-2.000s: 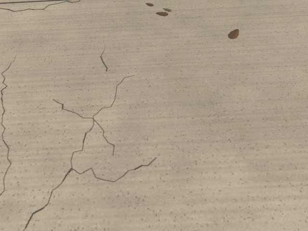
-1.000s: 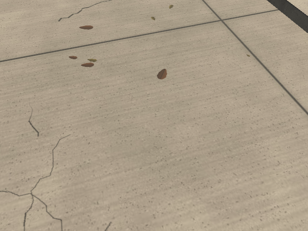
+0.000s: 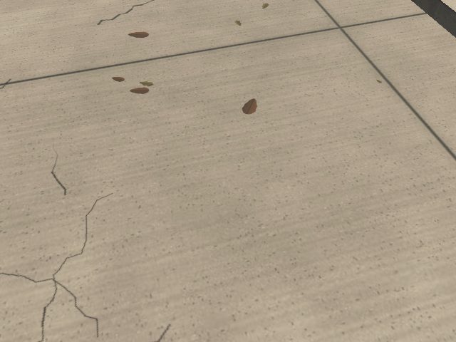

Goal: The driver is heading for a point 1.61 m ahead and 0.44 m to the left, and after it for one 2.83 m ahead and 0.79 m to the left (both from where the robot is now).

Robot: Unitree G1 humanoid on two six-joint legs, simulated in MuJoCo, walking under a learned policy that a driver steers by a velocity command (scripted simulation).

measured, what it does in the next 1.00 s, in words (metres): walks ahead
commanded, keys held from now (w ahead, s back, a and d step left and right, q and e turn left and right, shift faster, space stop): no key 0.28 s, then w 0.70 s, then w+q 0.02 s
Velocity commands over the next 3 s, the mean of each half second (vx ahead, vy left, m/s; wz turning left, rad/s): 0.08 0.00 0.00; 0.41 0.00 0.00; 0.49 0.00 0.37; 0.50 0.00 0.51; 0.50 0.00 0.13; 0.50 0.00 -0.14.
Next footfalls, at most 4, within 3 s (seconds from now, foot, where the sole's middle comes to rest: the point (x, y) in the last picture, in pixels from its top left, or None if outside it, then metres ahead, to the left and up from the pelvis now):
1.02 right None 0.46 -0.10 -0.77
1.58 left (182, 272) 0.74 0.18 -0.77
2.08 right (205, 187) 1.08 0.12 -0.77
2.62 left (115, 163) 1.21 0.47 -0.77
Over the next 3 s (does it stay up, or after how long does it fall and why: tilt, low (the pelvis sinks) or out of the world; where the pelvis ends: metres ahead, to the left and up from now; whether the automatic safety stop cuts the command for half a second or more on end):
stays up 1.28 0.41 0.01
